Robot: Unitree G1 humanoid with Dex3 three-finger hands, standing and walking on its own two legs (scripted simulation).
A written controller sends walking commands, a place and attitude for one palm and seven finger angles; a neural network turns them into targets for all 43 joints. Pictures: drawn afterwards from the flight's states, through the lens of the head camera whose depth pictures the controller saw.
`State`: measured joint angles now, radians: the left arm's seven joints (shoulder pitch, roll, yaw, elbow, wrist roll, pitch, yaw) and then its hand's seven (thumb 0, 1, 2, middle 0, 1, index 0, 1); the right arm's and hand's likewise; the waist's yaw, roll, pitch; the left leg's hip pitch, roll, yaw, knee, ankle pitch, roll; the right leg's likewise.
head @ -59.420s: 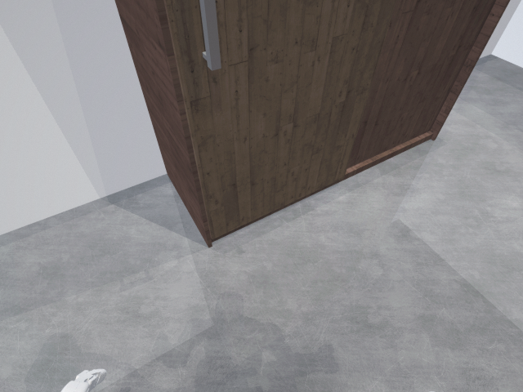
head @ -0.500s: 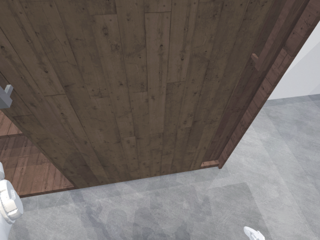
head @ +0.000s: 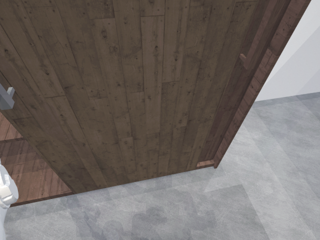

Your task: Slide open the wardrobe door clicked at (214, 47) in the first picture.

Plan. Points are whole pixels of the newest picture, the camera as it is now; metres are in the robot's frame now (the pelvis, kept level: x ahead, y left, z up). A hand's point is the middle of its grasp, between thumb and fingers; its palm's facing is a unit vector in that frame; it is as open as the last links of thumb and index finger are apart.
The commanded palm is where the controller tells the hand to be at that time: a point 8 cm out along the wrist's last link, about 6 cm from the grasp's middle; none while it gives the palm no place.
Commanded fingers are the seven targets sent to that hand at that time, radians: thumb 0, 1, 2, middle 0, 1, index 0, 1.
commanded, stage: stop walking and hold the door there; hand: left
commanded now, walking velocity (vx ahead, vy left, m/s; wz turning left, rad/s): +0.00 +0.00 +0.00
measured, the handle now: out of the picture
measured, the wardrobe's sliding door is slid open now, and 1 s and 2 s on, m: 0.59 0.59 0.59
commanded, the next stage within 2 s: loosen the grip on the handle in 1.86 s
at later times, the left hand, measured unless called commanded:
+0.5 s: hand out of the picture +0.43 +0.38 +0.20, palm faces +0.45 -0.86 -0.23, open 6.1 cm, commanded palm +0.39 +0.40 +0.19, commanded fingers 0.00 0.90 0.90 -0.45 -1.40 -0.45 -1.40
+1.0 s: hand out of the picture +0.43 +0.37 +0.20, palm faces +0.46 -0.88 -0.16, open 6.2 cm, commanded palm +0.39 +0.39 +0.19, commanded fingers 0.00 0.90 0.90 -0.45 -1.40 -0.45 -1.40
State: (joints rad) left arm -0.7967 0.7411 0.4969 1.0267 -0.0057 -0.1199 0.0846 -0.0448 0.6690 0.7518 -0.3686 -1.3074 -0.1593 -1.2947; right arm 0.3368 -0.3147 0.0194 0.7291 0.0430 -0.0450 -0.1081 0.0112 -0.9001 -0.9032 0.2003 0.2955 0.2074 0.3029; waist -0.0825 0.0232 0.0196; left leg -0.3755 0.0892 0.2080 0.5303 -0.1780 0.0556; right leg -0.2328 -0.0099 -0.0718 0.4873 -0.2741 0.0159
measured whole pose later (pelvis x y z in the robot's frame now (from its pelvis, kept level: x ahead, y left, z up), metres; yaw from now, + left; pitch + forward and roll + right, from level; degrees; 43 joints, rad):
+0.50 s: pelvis +0.01 +0.09 -0.01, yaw +4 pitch +0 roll +0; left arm -0.72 0.50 0.31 0.67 -0.04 -0.15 0.07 -0.14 0.63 0.78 -0.45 -1.39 -0.33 -1.39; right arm 0.21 -0.31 -0.03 0.69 0.04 -0.05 -0.09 0.01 -0.91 -0.90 0.19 0.29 0.20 0.30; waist -0.01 0.04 0.11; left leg -0.36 0.01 0.11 0.61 -0.25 0.06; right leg -0.40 -0.11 -0.04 1.00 -0.60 0.07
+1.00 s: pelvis -0.01 +0.08 +0.00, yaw +4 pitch +2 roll -2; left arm -0.79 0.49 0.29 0.59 -0.07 -0.01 0.10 -0.08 0.72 0.75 -0.46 -1.40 -0.22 -1.40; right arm 0.19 -0.27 0.05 0.65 0.05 -0.06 -0.08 0.01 -0.90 -0.90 0.20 0.30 0.21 0.30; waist 0.00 0.04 0.13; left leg -0.41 0.05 0.09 0.56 -0.18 0.04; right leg -0.22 0.04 -0.06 0.51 -0.31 -0.02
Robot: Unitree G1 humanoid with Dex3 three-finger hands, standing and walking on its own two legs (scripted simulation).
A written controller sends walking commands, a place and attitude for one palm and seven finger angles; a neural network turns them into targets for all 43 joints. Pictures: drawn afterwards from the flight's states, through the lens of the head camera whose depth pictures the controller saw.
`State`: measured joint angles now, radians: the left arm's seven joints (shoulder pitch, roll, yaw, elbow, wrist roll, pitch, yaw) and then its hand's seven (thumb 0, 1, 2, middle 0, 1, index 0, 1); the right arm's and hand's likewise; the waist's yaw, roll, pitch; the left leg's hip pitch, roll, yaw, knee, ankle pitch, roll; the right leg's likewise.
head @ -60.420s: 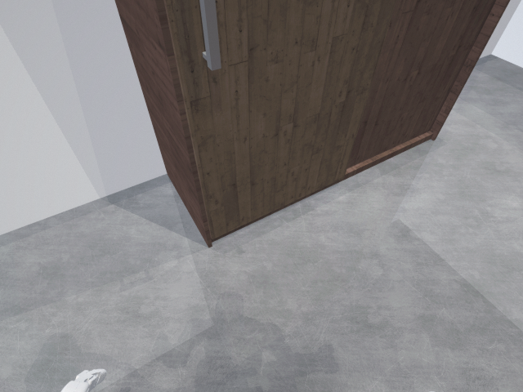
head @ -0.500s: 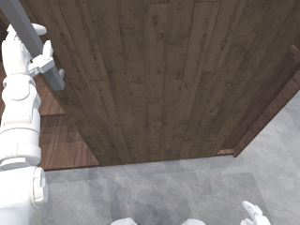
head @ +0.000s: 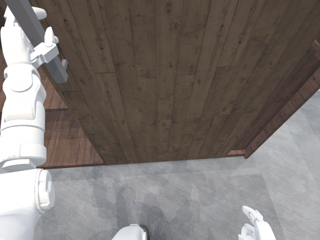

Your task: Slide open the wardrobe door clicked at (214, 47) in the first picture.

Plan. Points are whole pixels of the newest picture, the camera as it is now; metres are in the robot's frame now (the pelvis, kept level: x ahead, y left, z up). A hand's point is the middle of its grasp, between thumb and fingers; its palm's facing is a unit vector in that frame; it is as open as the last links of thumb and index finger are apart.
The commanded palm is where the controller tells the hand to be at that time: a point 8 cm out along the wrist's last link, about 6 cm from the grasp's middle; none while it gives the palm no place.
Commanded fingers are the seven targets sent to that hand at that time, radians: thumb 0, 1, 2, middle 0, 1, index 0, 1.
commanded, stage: stop walking and hold the door there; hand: left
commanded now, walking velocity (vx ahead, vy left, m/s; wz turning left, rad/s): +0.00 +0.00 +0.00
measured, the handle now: (39, 28) +0.50 +0.30 +0.22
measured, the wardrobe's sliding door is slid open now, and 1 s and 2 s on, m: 0.59 0.59 0.59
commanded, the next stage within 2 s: loosen the grip on the handle in 0.86 s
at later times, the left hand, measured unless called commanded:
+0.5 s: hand (50, 47) +0.46 +0.26 +0.20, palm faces +0.39 -0.90 -0.17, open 6.1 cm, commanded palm +0.42 +0.29 +0.19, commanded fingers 0.00 0.90 0.90 -0.45 -1.40 -0.45 -1.40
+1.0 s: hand (48, 45) +0.46 +0.27 +0.21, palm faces +0.35 -0.92 -0.17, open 6.5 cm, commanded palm +0.41 +0.29 +0.21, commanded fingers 0.00 0.54 0.73 -0.45 -1.40 -0.45 -1.40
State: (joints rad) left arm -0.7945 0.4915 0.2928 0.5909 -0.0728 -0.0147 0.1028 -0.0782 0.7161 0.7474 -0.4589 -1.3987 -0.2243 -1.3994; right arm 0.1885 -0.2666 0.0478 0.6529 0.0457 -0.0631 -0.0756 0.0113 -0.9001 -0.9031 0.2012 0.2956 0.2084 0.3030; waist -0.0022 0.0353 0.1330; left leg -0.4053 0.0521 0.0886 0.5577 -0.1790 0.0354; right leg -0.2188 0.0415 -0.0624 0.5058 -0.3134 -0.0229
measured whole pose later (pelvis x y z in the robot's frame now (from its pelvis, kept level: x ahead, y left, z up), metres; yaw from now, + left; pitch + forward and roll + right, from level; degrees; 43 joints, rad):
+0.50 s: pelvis +0.01 +0.00 +0.00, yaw +0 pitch +1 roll -2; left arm -0.73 0.51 0.29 0.72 -0.06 -0.06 0.09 -0.08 0.70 0.74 -0.46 -1.40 -0.26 -1.40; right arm 0.26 -0.27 0.04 0.68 0.05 -0.01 -0.11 0.01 -0.90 -0.90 0.20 0.30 0.20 0.30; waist -0.04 0.03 0.03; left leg -0.37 0.05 0.10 0.57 -0.21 0.03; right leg -0.19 0.04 -0.05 0.51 -0.34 -0.02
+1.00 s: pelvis +0.00 +0.01 +0.00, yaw +0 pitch +1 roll -2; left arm -0.83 0.49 0.33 0.79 0.00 -0.06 0.02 -0.07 0.66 0.75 -0.46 -1.40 -0.23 -1.40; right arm 0.26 -0.27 0.01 0.70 0.02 -0.06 -0.08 0.01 -0.90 -0.90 0.20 0.30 0.21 0.30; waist -0.02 0.02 0.04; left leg -0.39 0.04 0.11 0.56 -0.19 0.05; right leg -0.22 0.03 -0.05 0.52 -0.32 -0.02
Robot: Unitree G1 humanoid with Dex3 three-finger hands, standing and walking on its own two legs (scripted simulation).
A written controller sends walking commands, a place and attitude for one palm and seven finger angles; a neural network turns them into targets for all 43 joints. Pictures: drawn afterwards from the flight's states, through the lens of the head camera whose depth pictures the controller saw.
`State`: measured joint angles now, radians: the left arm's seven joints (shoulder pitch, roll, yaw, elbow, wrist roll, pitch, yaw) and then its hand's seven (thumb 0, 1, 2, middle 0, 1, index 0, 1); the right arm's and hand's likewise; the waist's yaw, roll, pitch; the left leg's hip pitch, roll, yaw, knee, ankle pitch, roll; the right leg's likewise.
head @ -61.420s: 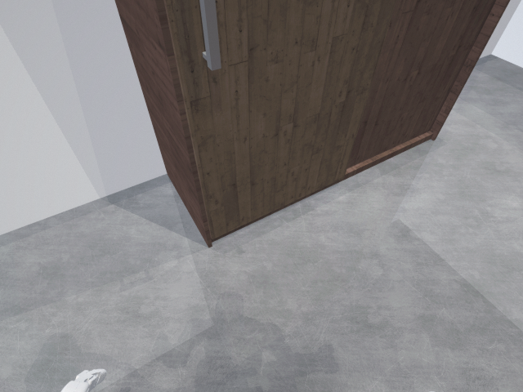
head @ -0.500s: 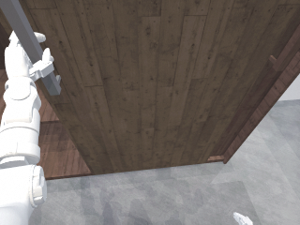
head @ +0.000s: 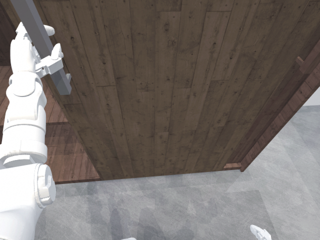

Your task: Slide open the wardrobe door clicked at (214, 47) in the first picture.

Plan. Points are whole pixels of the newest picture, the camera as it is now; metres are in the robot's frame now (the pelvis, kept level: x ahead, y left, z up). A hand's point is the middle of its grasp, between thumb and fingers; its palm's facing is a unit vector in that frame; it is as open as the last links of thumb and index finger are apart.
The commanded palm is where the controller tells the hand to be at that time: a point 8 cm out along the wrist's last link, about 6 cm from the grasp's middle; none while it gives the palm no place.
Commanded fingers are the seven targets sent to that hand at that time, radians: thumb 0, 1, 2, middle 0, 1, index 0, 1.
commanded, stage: loosen the grip on the handle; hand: left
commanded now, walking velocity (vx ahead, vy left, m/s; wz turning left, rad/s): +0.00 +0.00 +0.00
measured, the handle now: (48, 44) +0.49 +0.29 +0.22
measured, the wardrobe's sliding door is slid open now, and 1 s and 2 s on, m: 0.59 0.59 0.59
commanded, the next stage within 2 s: slip the hand off the handle in 0.54 s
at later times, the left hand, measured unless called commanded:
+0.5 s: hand (50, 55) +0.45 +0.28 +0.22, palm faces +0.37 -0.91 -0.16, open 14.0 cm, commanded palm +0.41 +0.30 +0.22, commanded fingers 0.00 -0.55 0.20 -0.25 -1.15 -0.25 -1.15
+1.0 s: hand (12, 59) +0.43 +0.35 +0.22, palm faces +0.44 -0.88 -0.18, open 14.6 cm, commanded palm +0.40 +0.36 +0.22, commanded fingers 0.00 -0.55 0.20 -0.25 -1.15 -0.25 -1.15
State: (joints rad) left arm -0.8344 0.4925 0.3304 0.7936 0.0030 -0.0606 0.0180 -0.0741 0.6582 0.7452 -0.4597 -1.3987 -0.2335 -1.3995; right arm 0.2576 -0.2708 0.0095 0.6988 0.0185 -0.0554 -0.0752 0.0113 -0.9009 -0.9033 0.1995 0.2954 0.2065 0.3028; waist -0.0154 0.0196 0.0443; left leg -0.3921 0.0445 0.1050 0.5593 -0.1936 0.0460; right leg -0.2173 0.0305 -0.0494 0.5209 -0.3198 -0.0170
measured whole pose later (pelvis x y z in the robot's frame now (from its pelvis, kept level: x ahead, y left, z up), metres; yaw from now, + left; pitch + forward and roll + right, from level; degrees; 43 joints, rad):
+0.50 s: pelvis -0.01 -0.02 +0.00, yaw +0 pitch +5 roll -1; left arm -0.91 0.63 0.39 0.96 0.01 -0.10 -0.04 -0.01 -0.50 0.22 -0.34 -1.25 -0.30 -1.24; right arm 0.41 -0.28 0.00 0.75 0.04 -0.12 -0.07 0.01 -0.90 -0.90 0.20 0.30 0.21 0.30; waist -0.08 0.00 -0.03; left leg -0.49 0.05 0.08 0.56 -0.16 0.03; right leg -0.33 0.04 -0.06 0.56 -0.32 -0.04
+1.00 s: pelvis +0.02 -0.01 +0.00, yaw +1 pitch +6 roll -1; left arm -0.76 0.71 0.49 0.81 -0.01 0.02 -0.15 -0.01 -0.55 0.20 -0.29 -1.17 -0.27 -1.16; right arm 0.34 -0.28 0.00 0.65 0.05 -0.07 -0.09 0.01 -0.90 -0.90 0.20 0.30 0.21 0.30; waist -0.03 0.00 -0.05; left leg -0.47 0.04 0.08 0.57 -0.21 0.03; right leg -0.28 0.03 -0.06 0.53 -0.35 -0.03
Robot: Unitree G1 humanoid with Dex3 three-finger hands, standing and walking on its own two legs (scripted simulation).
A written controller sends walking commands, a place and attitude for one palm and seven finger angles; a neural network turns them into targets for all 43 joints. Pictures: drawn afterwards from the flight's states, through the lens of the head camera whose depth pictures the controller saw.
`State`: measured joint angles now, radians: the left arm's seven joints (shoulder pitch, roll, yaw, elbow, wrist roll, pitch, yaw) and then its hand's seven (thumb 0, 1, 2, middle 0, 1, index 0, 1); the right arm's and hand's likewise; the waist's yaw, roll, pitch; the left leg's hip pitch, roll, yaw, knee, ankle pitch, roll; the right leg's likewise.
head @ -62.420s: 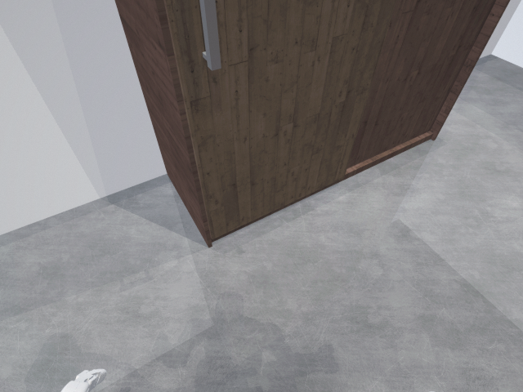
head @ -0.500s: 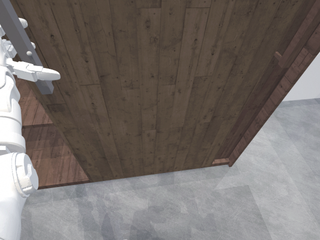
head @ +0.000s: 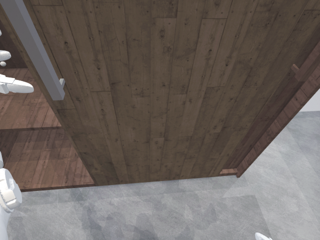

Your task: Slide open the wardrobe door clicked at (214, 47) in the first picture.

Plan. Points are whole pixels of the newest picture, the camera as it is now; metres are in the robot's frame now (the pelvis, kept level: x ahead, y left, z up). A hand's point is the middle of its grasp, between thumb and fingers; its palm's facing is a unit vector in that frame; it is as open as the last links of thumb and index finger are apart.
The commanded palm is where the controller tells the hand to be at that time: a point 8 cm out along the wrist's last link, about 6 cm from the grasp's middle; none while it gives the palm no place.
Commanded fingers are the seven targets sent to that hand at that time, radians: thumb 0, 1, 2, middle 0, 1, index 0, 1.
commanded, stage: slip the hand off the handle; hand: left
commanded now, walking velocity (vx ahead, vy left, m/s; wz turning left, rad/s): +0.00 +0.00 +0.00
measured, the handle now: (41, 49) +0.48 +0.30 +0.22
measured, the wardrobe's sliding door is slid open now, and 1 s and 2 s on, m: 0.59 0.59 0.59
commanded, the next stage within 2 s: draw the hand back to the body in 0.92 s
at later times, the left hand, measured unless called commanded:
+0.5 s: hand (0, 72) +0.39 +0.34 +0.22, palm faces +0.38 -0.91 -0.15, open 14.7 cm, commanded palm +0.34 +0.38 +0.23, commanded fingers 0.00 -0.55 0.20 -0.25 -1.15 -0.25 -1.15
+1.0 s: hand out of the picture +0.30 +0.33 +0.23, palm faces +0.41 -0.90 -0.16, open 14.7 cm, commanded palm +0.27 +0.37 +0.23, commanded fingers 0.00 -0.55 0.20 -0.25 -1.15 -0.25 -1.15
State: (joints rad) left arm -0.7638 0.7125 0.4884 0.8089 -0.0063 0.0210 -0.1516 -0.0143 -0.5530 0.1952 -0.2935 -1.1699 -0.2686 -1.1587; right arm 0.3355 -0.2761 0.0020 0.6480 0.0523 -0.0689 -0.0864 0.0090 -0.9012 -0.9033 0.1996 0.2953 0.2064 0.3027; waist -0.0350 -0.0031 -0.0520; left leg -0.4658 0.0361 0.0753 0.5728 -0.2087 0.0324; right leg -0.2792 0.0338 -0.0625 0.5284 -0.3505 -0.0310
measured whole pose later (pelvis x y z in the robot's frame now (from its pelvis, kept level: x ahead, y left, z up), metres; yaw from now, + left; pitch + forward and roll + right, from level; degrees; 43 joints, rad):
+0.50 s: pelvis +0.00 +0.01 +0.00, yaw -1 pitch +4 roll -1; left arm -0.55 0.66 0.55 0.63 -0.10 0.03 -0.20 -0.01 -0.55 0.20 -0.26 -1.15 -0.25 -1.15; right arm 0.39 -0.27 0.02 0.64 0.07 -0.04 -0.10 0.01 -0.90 -0.90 0.20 0.30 0.21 0.30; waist -0.04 0.03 -0.08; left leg -0.43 0.04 0.10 0.56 -0.21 0.04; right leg -0.25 0.03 -0.04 0.52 -0.34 -0.02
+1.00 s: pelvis -0.02 -0.01 +0.00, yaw +2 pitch +0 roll -1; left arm -0.37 0.56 0.47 0.32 -0.17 0.12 -0.18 -0.01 -0.56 0.19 -0.26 -1.15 -0.25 -1.15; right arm 0.23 -0.26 0.06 0.62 0.08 -0.12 -0.13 0.01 -0.90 -0.90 0.20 0.30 0.21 0.30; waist 0.04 0.04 -0.05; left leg -0.37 0.03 0.05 0.54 -0.17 0.02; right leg -0.18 0.03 -0.09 0.52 -0.34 -0.04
